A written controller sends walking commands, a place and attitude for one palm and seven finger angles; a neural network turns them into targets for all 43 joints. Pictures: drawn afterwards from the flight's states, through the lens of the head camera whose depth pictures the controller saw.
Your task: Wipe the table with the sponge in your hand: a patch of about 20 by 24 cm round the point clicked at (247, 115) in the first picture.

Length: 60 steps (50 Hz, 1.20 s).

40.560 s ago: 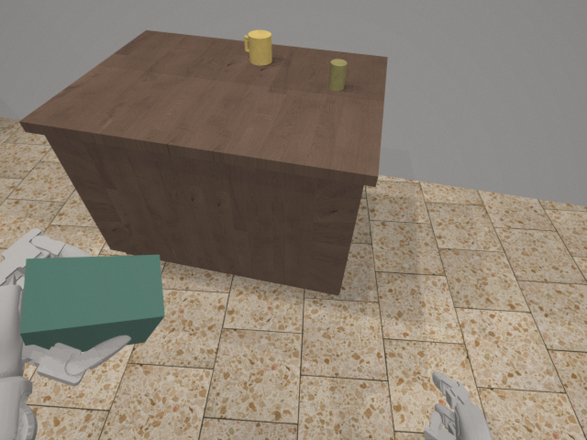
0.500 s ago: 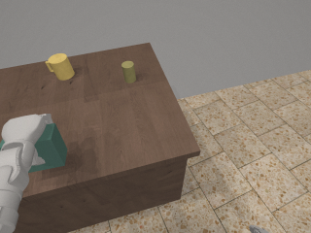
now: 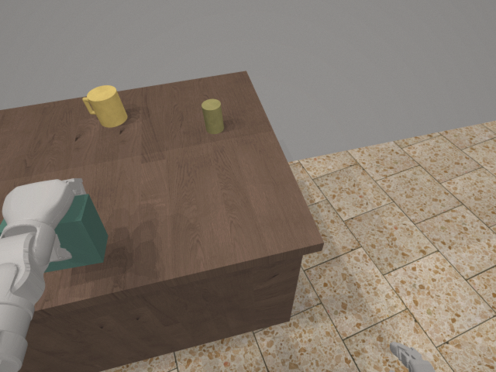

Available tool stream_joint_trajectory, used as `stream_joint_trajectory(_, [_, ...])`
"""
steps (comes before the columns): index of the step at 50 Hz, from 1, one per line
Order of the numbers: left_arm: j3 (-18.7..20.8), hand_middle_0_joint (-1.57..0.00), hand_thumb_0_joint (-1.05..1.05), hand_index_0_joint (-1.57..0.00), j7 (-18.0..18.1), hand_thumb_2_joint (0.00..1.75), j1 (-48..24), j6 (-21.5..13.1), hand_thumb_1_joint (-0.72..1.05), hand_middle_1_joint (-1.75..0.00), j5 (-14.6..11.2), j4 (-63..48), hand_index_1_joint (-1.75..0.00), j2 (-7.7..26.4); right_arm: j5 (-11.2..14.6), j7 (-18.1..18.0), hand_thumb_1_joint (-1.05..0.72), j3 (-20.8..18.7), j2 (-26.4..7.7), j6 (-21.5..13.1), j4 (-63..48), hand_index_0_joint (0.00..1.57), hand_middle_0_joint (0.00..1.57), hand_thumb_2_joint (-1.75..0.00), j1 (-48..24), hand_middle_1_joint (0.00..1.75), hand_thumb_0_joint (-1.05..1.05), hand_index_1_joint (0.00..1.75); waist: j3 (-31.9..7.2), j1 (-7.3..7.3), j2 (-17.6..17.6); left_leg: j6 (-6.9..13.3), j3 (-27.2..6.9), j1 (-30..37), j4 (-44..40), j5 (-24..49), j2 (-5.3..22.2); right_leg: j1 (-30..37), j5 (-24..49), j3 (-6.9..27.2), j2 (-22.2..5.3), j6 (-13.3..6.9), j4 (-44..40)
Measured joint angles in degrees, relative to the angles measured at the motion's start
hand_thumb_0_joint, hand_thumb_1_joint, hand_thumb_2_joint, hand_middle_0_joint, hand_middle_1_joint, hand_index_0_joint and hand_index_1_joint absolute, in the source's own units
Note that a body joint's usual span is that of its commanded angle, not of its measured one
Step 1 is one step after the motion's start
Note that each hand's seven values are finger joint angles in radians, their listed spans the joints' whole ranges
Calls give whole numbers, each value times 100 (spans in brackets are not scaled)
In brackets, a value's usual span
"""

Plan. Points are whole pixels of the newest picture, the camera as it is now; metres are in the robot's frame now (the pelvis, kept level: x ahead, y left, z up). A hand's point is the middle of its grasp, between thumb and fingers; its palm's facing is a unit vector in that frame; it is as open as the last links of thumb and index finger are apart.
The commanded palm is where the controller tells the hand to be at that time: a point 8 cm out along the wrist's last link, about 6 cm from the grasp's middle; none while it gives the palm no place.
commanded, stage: lower the sponge onto the table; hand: left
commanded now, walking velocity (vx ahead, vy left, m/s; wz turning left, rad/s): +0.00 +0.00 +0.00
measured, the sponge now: (63, 241) +0.31 +0.36 +0.03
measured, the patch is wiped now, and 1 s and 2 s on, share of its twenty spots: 0.00 0.00 0.10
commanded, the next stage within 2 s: wipe forward along the first lane in 1.42 s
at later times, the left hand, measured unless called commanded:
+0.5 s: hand (64, 230) +0.32 +0.35 +0.05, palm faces -0.11 +0.00 -0.99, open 10.4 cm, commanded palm +0.30 +0.35 +0.10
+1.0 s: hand (77, 232) +0.33 +0.35 +0.02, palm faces -0.16 +0.00 -0.99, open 10.4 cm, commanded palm +0.32 +0.34 +0.08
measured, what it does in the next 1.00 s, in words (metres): stands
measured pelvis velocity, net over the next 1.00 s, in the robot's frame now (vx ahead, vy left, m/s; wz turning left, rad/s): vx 0.00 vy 0.00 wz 0.00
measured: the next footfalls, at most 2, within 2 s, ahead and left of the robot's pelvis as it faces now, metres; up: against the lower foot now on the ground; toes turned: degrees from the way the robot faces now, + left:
none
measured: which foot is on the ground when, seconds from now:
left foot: down 0.00-1.00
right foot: down 0.00-1.00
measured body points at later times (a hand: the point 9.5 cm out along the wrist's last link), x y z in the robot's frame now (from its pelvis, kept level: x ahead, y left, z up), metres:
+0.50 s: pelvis -0.01 +0.00 +0.00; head +0.02 -0.02 +0.45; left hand +0.32 +0.35 +0.10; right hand +0.11 -0.27 -0.13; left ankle +0.01 +0.11 -0.74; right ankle -0.03 -0.11 -0.74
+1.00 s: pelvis +0.00 +0.00 -0.01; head +0.04 -0.01 +0.44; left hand +0.33 +0.34 +0.07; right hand +0.11 -0.27 -0.14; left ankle +0.01 +0.11 -0.74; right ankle -0.03 -0.11 -0.74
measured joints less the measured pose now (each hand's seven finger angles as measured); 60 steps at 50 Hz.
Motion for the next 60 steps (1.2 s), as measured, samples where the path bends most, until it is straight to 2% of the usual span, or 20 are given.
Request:
stream_joint_trajectory(4, [-14,-68,0,-72,-86,104,23,19,-53,-131,-17,39,-130,43,3,-18,-91,5,-19,7,17,20,20,-90,72,30,1,30,34,13,11,1,-15,5,-2,13,1,16,14,-14,3,-2,-16])
stream_joint_trajectory(8, [-9,-68,0,-72,-108,104,-2,-142,-53,-131,1,110,-130,60,-9,-48,-91,-15,-28,-23,89,20,20,-90,130,30,1,30,54,38,0,2,-30,-37,26,17,3,-15,20,-30,6,-3,-1])
stream_joint_trajectory(16, [36,-68,0,-72,99,104,-88,-405,-53,-130,102,257,-130,22,-30,-44,-91,-96,-29,-85,177,20,20,-90,174,30,1,30,44,20,-34,2,-9,-204,134,-1,22,-189,16,-7,21,-4,103])
stream_joint_trajectory(23, [61,-68,0,-72,287,104,-171,-311,-53,-130,176,497,-130,-39,-20,-14,-91,-105,-26,-93,192,20,20,-90,186,30,1,30,-10,-44,-52,12,26,-301,189,-14,27,-307,5,29,23,5,176])
stream_joint_trajectory(30, [-91,-68,0,-72,352,104,-252,-204,-53,-130,201,639,-129,-105,-9,-5,-91,-105,-22,-108,181,20,20,-90,221,30,1,30,-32,-62,-48,23,18,-354,248,-38,14,-353,-22,22,10,17,233])
stream_joint_trajectory(39, [-21,-68,0,-72,486,104,-354,-353,-53,-130,339,853,-129,-127,-41,3,-91,-99,29,-135,175,20,20,-90,221,30,1,30,-56,-86,-81,19,23,-497,354,-86,33,-491,-54,29,27,12,318])
stream_joint_trajectory(46, [-100,-68,0,-72,570,104,-485,-252,-53,-130,371,1110,-129,-135,-37,26,-91,-108,10,-135,189,20,20,-90,255,30,1,30,-81,-107,-80,21,-2,-632,466,-141,28,-610,-114,4,23,13,418])
stream_joint_trajectory(54, [-106,-68,0,-72,689,104,-519,-361,-53,-130,437,1143,-129,-216,-61,42,-91,-147,8,-127,210,20,20,-90,286,30,1,30,-119,-131,-98,15,3,-766,583,-216,41,-744,-179,12,34,9,525])
stream_joint_trajectory(60, [-74,-68,0,-72,821,104,-460,-234,-53,-130,459,1104,-129,-259,-68,93,-91,-163,6,-95,196,20,20,-90,304,30,1,30,-175,-156,-81,6,15,-819,637,-262,51,-805,-223,27,43,3,586])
